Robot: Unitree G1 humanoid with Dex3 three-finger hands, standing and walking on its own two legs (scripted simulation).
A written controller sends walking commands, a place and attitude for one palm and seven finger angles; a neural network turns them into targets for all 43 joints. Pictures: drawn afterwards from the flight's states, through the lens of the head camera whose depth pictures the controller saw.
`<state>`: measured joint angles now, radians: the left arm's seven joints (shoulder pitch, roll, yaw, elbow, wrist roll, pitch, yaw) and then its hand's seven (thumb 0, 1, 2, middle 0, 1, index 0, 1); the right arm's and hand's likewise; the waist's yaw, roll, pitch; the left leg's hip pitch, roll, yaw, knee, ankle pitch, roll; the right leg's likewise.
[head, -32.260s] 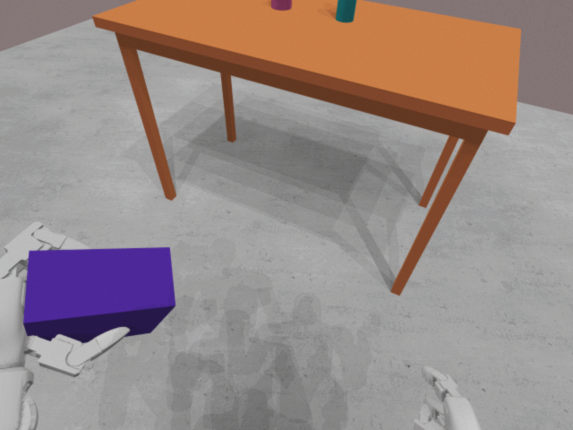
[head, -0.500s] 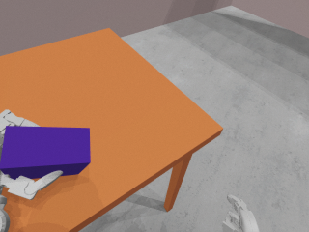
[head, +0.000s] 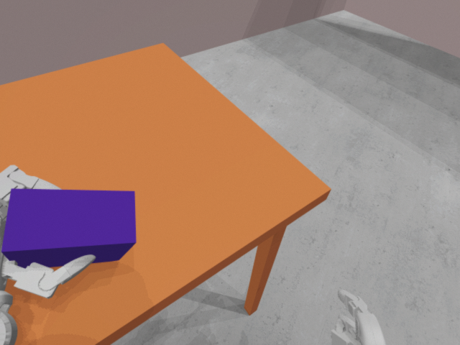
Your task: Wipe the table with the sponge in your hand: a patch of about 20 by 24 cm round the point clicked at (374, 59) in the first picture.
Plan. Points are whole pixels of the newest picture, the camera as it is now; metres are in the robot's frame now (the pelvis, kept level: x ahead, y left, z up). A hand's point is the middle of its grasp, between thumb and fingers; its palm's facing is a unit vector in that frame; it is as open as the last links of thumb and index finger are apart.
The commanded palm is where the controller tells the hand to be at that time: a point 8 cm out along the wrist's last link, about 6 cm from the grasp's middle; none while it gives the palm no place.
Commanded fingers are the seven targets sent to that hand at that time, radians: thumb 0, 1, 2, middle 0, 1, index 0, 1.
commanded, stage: shuffle to correct the standing spot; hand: left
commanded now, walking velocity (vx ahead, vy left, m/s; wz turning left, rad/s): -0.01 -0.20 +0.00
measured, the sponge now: (93, 230) +0.23 +0.20 +0.15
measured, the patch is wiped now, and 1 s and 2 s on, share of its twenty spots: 0.05 0.05 0.10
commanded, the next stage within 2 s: none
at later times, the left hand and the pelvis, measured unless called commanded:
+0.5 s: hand (52, 230) +0.22 +0.24 +0.17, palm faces +0.38 -0.86 -0.33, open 10.5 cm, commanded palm +0.16 +0.28 +0.18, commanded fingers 0.00 0.10 1.30 -1.20 -1.60 -1.20 -1.60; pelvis +0.01 +0.00 +0.00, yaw +0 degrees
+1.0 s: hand (53, 228) +0.22 +0.24 +0.17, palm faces +0.35 -0.87 -0.34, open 10.5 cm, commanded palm +0.17 +0.28 +0.18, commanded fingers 0.00 0.10 1.30 -1.20 -1.60 -1.20 -1.60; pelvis +0.01 +0.00 +0.00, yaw +0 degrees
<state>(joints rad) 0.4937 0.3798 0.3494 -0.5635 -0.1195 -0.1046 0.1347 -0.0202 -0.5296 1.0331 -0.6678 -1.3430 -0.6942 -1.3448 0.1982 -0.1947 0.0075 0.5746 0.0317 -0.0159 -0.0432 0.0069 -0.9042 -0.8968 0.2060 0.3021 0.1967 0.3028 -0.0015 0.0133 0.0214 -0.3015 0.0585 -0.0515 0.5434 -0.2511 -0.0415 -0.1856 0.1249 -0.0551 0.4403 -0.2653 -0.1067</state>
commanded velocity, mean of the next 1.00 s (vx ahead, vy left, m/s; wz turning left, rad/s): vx -0.03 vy -0.20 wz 0.00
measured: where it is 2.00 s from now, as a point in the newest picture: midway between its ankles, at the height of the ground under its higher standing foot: outside the picture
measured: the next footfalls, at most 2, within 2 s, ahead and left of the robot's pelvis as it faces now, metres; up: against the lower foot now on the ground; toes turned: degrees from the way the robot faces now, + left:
none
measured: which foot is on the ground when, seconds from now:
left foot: down 0.00-1.00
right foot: down 0.00-1.00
